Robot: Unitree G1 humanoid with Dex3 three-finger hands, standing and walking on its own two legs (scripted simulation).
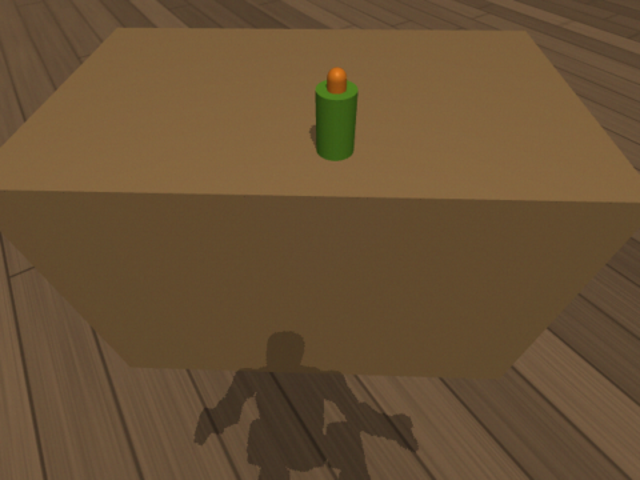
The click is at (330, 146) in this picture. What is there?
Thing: necked bottle
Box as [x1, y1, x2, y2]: [315, 67, 357, 160]
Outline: 338,67 332,68 327,75 327,79 319,83 315,89 316,150 320,156 330,160 344,159 348,157 353,150 357,88 353,83 346,79 345,72
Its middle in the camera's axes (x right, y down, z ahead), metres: +0.03 -0.23 +0.69
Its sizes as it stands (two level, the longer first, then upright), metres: 0.074 0.074 0.162
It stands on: a support 0.80 m high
